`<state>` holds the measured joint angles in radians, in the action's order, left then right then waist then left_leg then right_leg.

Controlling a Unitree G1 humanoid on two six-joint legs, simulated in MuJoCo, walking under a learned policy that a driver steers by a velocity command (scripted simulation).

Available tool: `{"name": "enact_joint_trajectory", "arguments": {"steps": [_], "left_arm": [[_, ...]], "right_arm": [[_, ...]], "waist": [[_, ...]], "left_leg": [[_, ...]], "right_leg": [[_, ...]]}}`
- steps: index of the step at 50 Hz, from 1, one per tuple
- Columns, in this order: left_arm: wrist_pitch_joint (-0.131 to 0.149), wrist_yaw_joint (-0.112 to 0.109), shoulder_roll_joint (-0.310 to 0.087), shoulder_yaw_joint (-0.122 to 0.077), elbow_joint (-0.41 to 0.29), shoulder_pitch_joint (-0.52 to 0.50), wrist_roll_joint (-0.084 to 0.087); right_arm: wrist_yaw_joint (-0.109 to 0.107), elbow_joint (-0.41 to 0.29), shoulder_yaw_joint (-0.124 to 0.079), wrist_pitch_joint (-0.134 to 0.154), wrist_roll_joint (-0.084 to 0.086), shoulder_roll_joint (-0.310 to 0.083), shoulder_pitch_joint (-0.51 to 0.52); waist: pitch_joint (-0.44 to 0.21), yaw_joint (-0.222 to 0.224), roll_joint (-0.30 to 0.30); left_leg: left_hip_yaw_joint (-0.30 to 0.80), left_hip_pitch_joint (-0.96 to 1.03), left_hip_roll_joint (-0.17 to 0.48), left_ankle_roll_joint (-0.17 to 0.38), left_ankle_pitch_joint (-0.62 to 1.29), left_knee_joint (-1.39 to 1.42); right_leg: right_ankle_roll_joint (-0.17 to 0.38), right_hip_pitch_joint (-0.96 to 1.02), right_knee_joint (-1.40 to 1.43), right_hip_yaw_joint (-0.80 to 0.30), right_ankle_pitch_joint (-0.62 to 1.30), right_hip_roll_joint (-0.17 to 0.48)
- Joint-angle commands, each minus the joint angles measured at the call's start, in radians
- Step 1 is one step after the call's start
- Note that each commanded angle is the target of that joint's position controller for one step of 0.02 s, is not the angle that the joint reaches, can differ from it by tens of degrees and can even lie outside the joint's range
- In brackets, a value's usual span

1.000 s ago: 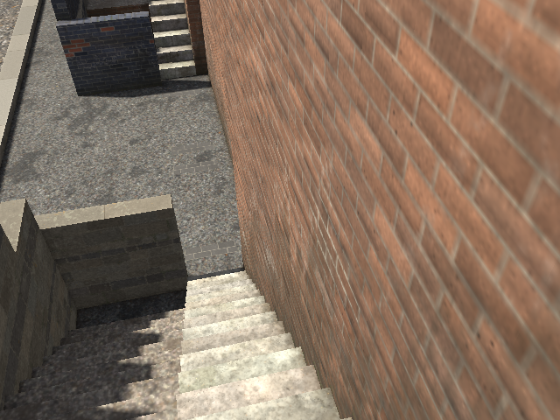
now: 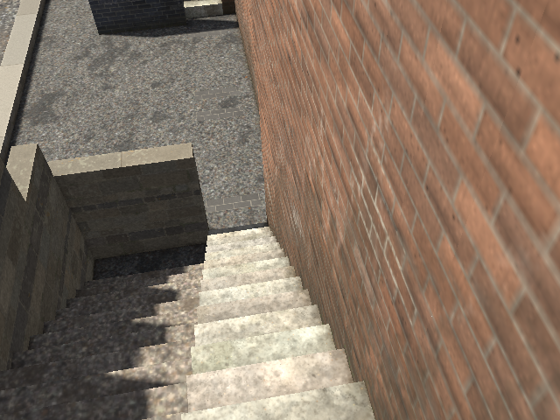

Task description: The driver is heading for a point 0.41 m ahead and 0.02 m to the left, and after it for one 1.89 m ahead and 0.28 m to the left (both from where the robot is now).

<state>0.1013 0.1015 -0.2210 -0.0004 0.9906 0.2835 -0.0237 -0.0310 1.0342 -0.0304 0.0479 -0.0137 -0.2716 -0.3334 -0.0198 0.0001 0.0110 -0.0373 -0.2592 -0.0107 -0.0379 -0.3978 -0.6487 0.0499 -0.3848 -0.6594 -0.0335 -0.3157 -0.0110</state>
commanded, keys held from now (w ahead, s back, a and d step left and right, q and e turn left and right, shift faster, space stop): w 0.54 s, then no key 0.46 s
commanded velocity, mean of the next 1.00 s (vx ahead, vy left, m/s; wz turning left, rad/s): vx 0.32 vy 0.00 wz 0.00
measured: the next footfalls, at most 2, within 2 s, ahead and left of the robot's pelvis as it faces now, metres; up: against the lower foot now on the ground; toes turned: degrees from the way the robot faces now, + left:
right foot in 0.54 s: +0.25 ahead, -0.03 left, -0.20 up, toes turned +1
left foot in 1.02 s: +0.43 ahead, +0.23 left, -0.41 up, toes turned +3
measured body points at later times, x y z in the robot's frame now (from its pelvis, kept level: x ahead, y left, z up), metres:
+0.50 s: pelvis +0.15 +0.05 -0.11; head +0.14 +0.04 +0.34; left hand +0.27 +0.28 -0.24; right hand +0.04 -0.19 -0.26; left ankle -0.05 +0.11 -0.72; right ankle +0.25 -0.03 -0.84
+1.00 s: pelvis +0.30 +0.10 -0.33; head +0.29 +0.09 +0.12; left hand +0.18 +0.29 -0.48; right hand +0.41 -0.12 -0.48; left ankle +0.42 +0.23 -1.07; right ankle +0.21 -0.03 -0.93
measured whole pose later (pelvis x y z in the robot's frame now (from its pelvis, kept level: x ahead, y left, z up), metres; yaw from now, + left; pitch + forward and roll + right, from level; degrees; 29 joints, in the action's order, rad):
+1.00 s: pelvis +0.30 +0.10 -0.33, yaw +0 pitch -2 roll -4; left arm 0.02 -0.09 -0.08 0.01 1.07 0.54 0.02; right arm 0.04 0.93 0.00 0.01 -0.01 -0.22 -0.23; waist -0.01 0.11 0.10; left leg 0.08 -0.36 0.09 -0.03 0.40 -0.41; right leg 0.04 -0.42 -1.39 0.04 -0.86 -0.07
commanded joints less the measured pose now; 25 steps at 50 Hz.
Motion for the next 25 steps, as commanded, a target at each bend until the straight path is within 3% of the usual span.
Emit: {"name": "enact_joint_trajectory", "arguments": {"steps": [1,2,3,4,5,6,7,8,9,10,11,12,13,14,15,16,18,19,20,21,22,23,24,25], "left_arm": [[0.0,-0.038,-0.144,-0.046,-0.026,0.101,-0.019],[-0.004,-0.044,-0.16,-0.059,-0.008,0.149,-0.032],[-0.001,-0.044,-0.15,-0.059,-0.029,0.106,-0.043],[-0.004,-0.04,-0.124,-0.053,-0.047,0.067,-0.057],[-0.001,-0.029,-0.106,-0.048,-0.073,0.019,-0.069],[0.005,-0.011,-0.089,-0.047,-0.105,-0.057,-0.06],[0.014,-0.009,-0.046,-0.038,-0.156,-0.156,-0.047],[-0.036,-0.114,-0.133,-0.074,-0.094,-0.172,0.043],[-0.067,-0.148,-0.147,-0.071,-0.08,-0.168,0.042],[-0.087,-0.153,-0.132,-0.069,-0.065,-0.156,0.044],[-0.11,-0.151,-0.124,-0.068,-0.066,-0.158,0.042],[-0.122,-0.145,-0.083,-0.062,-0.061,-0.172,0.031],[-0.108,-0.138,-0.074,-0.064,-0.12,-0.237,0.032],[-0.104,-0.131,-0.057,-0.065,-0.12,-0.271,0.014],[-0.101,-0.12,-0.011,-0.047,-0.138,-0.269,0.01],[-0.099,-0.104,0.019,-0.045,-0.098,-0.181,0.011],[-0.098,-0.099,0.007,-0.05,-0.066,-0.082,0.013],[-0.116,-0.1,-0.011,-0.053,-0.039,-0.071,0.012],[-0.122,-0.105,-0.046,-0.058,-0.056,-0.127,0.01],[-0.119,-0.107,-0.067,-0.057,-0.067,-0.172,0.016],[-0.116,-0.115,-0.068,-0.058,-0.066,-0.166,0.027],[-0.107,-0.126,-0.075,-0.065,-0.042,-0.105,0.03],[-0.089,0.015,-0.1,-0.029,-0.022,0.114,-0.207],[-0.09,-0.092,-0.111,-0.086,0.036,0.15,0.02]], "right_arm": [[-0.021,-0.079,0.013,0.039,-0.001,-0.023,0.034],[-0.023,-0.063,0.018,0.042,-0.008,-0.028,0.009],[-0.024,-0.06,0.025,0.048,-0.014,-0.016,-0.016],[-0.029,-0.053,0.024,0.052,-0.02,-0.017,-0.048],[-0.032,-0.041,0.017,0.063,-0.025,-0.042,-0.125],[-0.04,-0.018,-0.013,0.076,-0.029,-0.11,-0.253],[-0.038,-0.001,-0.033,0.1,-0.057,-0.163,-0.333],[0.025,0.017,-0.035,0.041,-0.051,-0.17,-0.425],[0.047,-0.003,-0.026,0.014,-0.054,-0.115,-0.407],[0.055,-0.025,-0.019,-0.004,-0.06,-0.09,-0.345],[0.05,-0.047,-0.011,-0.013,-0.049,-0.082,-0.277],[0.035,-0.023,-0.001,0.0,-0.036,-0.06,-0.289],[0.021,-0.042,0.006,0.02,-0.012,-0.045,-0.233],[0.015,-0.041,0.01,0.04,-0.001,-0.032,-0.211],[0.016,-0.064,0.007,0.061,0.015,-0.046,-0.122],[0.027,-0.05,0.008,0.07,0.023,-0.04,-0.096],[0.042,-0.039,0.004,0.078,0.011,-0.04,-0.095],[0.051,-0.011,0.014,0.072,0.016,-0.018,-0.13],[0.055,0.0,0.017,0.068,0.005,-0.001,-0.165],[0.054,0.009,0.012,0.061,-0.02,-0.003,-0.191],[0.043,0.026,0.009,0.055,-0.03,-0.011,-0.213],[0.032,0.047,0.008,0.043,-0.052,-0.011,-0.219],[0.079,-0.032,0.027,0.066,-0.106,-0.16,-0.044],[0.043,0.035,-0.013,0.057,-0.059,-0.069,-0.171]], "waist": [[-0.027,0.068,-0.155],[-0.051,0.078,-0.142],[-0.035,0.065,-0.142],[-0.055,0.036,-0.091],[-0.077,-0.003,-0.068],[-0.059,-0.074,0.052],[0.004,-0.135,0.118],[0.07,-0.141,0.095],[0.091,-0.14,0.052],[0.126,-0.097,0.038],[0.15,-0.066,0.051],[0.171,-0.061,0.086],[0.209,-0.039,0.035],[0.176,-0.043,0.025],[0.172,0.005,-0.016],[0.086,0.017,-0.042],[0.053,0.032,0.01],[0.083,0.022,0.044],[0.142,-0.019,0.052],[0.18,-0.051,0.045],[0.192,-0.063,0.044],[0.175,-0.05,0.02],[0.243,0.084,-0.042],[0.12,0.076,0.051]], "left_leg": [[-0.024,-0.162,0.009,0.023,0.031,0.05],[-0.033,-0.134,-0.006,0.035,0.037,0.08],[-0.044,-0.087,-0.015,0.048,0.053,0.089],[-0.046,0.012,-0.019,0.061,0.108,0.113],[-0.002,0.174,0.004,0.089,0.218,0.101],[0.205,0.365,0.121,0.204,0.407,0.113],[0.425,0.517,0.263,0.324,0.584,0.146],[0.396,0.63,0.346,0.284,0.844,0.132],[0.376,0.572,0.315,0.263,0.889,0.13],[0.339,0.452,0.286,0.25,0.852,0.151],[0.3,0.323,0.257,0.247,0.794,0.188],[0.288,0.306,0.239,0.246,0.657,0.183],[0.2,0.208,0.151,0.222,0.528,0.172],[0.172,0.158,0.131,0.219,0.502,0.154],[0.091,-0.082,0.081,0.197,0.404,0.146],[0.064,-0.21,0.064,0.198,0.281,0.127],[0.073,-0.269,0.068,0.205,0.15,0.012],[0.097,-0.219,0.068,0.21,0.093,-0.018],[0.109,-0.17,0.063,0.213,0.068,-0.078],[0.126,-0.095,0.051,0.213,0.075,-0.126],[0.141,-0.035,0.061,0.214,0.138,-0.198],[0.139,0.012,0.055,0.211,0.17,-0.314],[0.34,-0.219,0.176,0.27,0.07,-0.469],[0.213,0.106,0.089,0.213,0.458,-0.525]], "right_leg": [[0.247,0.161,0.223,-0.384,-0.088,0.271],[0.246,0.163,0.194,-0.369,-0.127,0.268],[0.247,0.111,0.151,-0.329,-0.09,0.242],[0.24,0.045,0.096,-0.285,-0.066,0.214],[0.212,-0.084,-0.03,-0.209,-0.038,0.155],[0.116,-0.32,-0.25,-0.058,-0.064,0.039],[0.032,-0.609,-0.533,-0.02,-0.223,-0.045],[0.042,-0.791,-0.457,0.014,-0.157,0.04],[0.026,-0.724,-0.452,0.016,-0.088,0.067],[0.017,-0.629,-0.423,0.02,-0.025,0.081],[0.012,-0.516,-0.39,0.026,0.042,0.074],[0.001,-0.543,-0.328,-0.065,0.199,0.097],[-0.005,-0.496,-0.154,-0.013,0.386,0.059],[0.0,-0.403,-0.066,0.002,0.526,0.036],[0.0,-0.167,0.092,0.036,0.774,0.013],[0.005,0.072,0.073,0.074,0.973,-0.012],[0.014,0.167,-0.004,0.06,1.078,-0.007],[0.021,0.099,-0.011,0.043,1.02,0.005],[0.023,0.026,0.009,0.053,0.966,0.011],[0.015,-0.039,0.066,0.061,0.921,0.015],[0.007,-0.059,0.104,0.058,0.903,0.022],[0.006,-0.024,0.157,0.057,0.913,0.04],[0.006,0.105,-0.156,-0.069,0.534,0.108],[0.042,0.021,0.323,-0.054,0.691,0.082]]}}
